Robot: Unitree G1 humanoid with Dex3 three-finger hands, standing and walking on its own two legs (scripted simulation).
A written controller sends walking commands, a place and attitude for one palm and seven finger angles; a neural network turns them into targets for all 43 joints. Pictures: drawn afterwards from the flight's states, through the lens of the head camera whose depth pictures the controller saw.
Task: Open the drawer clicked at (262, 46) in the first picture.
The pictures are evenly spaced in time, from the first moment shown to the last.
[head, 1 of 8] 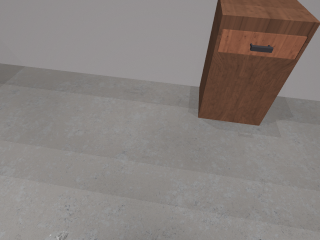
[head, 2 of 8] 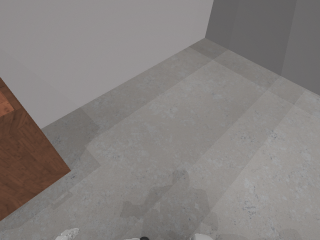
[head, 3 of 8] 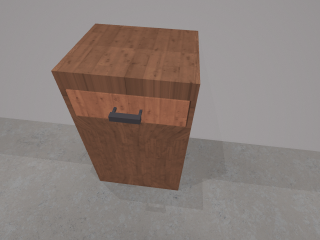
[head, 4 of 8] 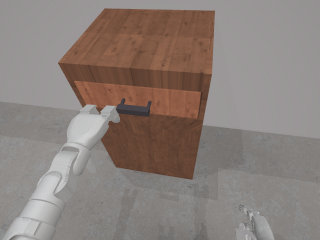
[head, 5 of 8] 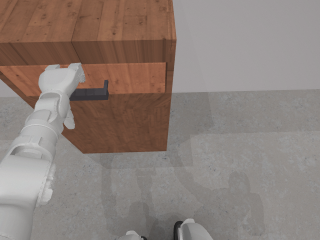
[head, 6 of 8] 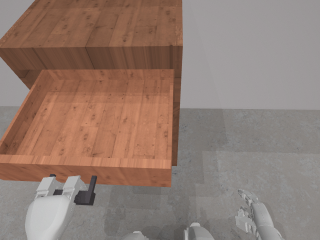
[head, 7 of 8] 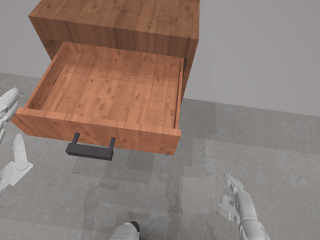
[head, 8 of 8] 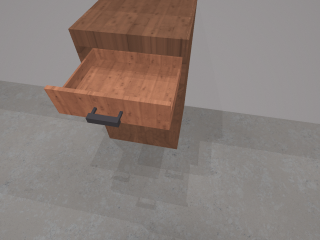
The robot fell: no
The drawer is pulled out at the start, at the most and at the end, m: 0.00 0.30 0.30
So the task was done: yes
